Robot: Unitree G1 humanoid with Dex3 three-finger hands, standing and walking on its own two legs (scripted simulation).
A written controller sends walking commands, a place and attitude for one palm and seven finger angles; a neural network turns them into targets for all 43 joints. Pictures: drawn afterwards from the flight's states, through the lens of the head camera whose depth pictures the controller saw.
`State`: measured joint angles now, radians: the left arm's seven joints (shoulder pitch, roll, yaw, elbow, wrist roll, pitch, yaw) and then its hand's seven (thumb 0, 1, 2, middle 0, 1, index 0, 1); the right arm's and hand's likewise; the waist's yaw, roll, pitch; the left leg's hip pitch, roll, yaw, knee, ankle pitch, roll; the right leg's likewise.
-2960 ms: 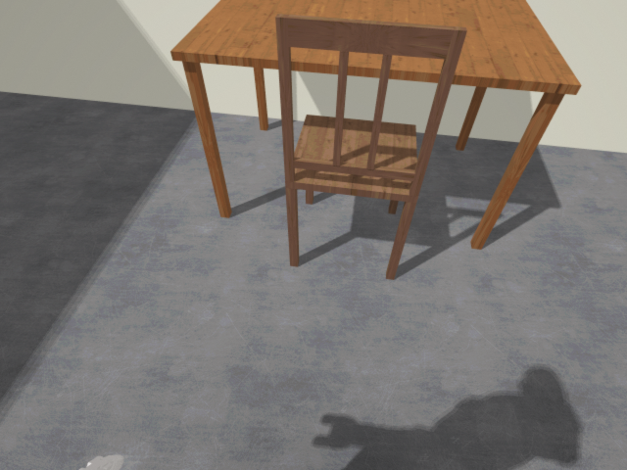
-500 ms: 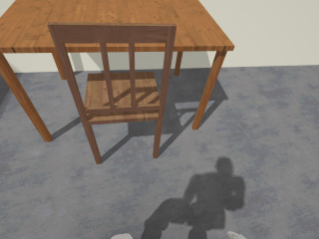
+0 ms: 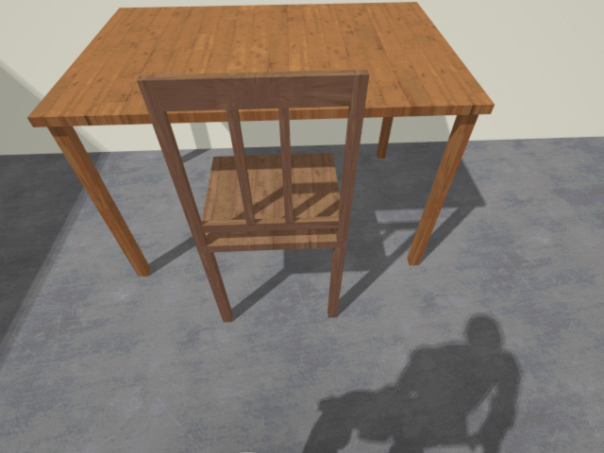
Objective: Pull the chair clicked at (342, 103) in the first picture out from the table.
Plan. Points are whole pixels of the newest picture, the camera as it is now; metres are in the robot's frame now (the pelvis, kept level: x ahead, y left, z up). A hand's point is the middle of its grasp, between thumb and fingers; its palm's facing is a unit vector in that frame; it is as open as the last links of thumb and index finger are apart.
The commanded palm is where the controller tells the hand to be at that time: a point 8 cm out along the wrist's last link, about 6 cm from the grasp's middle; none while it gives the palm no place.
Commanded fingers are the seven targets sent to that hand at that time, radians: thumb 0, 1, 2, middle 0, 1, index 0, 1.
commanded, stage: take the last steps up to it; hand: left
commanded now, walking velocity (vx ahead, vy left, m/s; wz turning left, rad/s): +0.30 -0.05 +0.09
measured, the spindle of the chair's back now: (242, 172) +0.70 +0.16 -0.07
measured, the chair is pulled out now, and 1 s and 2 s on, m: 0.00 0.00 0.00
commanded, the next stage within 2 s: come to a stop and stand still in 0.82 s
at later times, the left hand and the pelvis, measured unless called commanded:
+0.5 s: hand out of the picture +0.08 +0.19 -0.17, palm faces +0.08 -0.98 -0.17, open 7.4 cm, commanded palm none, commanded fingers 0.00 0.90 0.90 -0.20 -0.30 -0.20 -0.30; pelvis +0.08 +0.01 +0.00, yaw +2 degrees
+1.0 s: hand (221, 430) +0.20 +0.15 -0.19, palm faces +0.12 -0.99 -0.08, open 7.4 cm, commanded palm none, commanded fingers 0.00 0.90 0.90 -0.20 -0.30 -0.20 -0.30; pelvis +0.22 +0.00 +0.00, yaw +2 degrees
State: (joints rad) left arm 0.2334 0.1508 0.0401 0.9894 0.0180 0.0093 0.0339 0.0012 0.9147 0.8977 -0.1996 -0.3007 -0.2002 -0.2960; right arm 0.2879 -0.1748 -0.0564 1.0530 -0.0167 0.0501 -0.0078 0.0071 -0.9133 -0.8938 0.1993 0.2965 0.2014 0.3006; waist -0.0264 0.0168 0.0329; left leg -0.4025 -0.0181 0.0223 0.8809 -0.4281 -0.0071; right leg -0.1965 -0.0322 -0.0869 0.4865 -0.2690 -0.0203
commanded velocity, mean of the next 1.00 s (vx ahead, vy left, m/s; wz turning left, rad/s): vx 0.19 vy -0.07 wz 0.00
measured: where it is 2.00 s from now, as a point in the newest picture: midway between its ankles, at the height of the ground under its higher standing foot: outside the picture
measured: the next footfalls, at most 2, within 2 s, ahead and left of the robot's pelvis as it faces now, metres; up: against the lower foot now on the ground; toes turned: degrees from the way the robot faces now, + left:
left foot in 0.18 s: +0.04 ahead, +0.14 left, +0.00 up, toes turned +7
right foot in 0.56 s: +0.22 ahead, -0.13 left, +0.00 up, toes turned -4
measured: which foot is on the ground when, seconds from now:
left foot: up 0.00-0.16, down 0.18-0.56, up 0.58-0.88, down 0.90-1.00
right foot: down 0.00-0.18, up 0.20-0.54, down 0.56-0.92, up 0.94-1.00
